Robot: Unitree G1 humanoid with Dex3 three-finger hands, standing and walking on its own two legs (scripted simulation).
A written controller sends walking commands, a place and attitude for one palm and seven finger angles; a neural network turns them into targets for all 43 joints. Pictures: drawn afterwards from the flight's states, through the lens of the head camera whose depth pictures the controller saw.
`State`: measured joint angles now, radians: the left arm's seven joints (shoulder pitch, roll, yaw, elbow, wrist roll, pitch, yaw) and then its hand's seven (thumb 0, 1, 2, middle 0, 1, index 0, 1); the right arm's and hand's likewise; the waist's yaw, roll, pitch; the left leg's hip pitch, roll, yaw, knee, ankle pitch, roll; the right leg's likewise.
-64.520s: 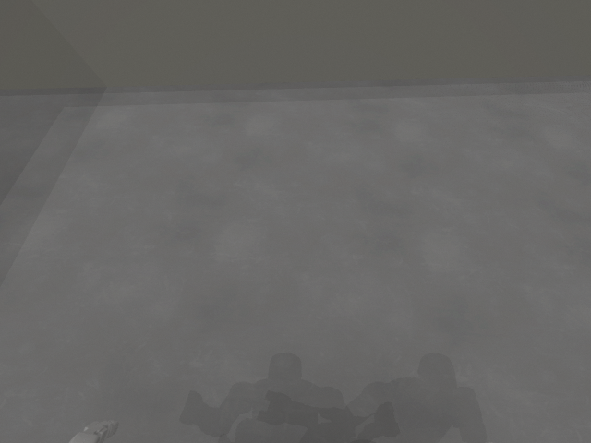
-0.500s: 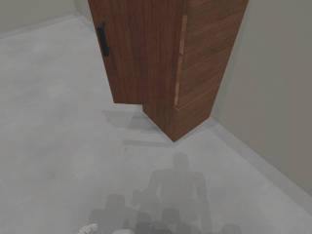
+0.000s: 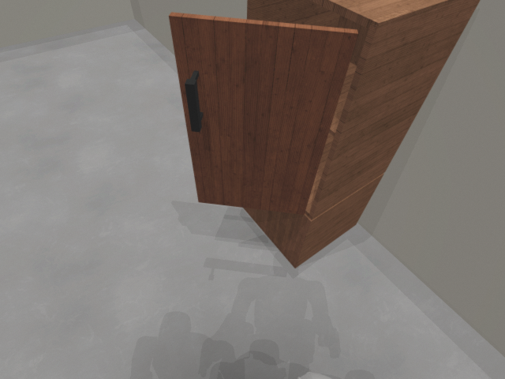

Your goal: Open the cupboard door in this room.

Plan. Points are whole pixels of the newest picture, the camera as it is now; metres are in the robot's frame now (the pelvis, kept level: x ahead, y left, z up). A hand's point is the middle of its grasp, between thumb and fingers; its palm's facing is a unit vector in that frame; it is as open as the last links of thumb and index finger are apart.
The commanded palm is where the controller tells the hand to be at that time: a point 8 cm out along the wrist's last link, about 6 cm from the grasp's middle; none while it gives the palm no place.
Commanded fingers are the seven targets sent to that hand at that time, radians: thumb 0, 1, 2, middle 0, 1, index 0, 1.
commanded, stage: come to a stop and stand still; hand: left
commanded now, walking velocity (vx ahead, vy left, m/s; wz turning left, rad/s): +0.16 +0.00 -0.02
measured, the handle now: (195, 101) +0.65 +0.19 +0.06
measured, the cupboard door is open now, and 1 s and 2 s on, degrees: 47 47 47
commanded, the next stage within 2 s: look again from close up in 1.62 s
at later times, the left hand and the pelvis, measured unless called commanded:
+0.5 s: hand out of the picture +0.14 +0.17 -0.18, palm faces +0.06 -0.98 -0.18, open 7.3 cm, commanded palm none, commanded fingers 0.00 0.90 0.90 -0.20 -0.30 -0.20 -0.30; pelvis +0.07 -0.01 -0.01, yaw +1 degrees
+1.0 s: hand out of the picture +0.05 +0.22 -0.17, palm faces +0.07 -0.96 -0.26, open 7.4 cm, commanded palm none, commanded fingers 0.00 0.90 0.90 -0.20 -0.30 -0.20 -0.30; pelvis +0.02 +0.01 -0.01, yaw +2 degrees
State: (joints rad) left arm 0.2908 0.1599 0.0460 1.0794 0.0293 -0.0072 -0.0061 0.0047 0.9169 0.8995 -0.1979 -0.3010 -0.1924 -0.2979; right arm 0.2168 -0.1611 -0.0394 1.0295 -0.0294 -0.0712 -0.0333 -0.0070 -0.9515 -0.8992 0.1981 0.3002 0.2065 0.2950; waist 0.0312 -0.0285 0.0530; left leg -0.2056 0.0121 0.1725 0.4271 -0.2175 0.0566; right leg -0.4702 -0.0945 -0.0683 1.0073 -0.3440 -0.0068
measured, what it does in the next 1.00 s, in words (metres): steps on the spot: right foot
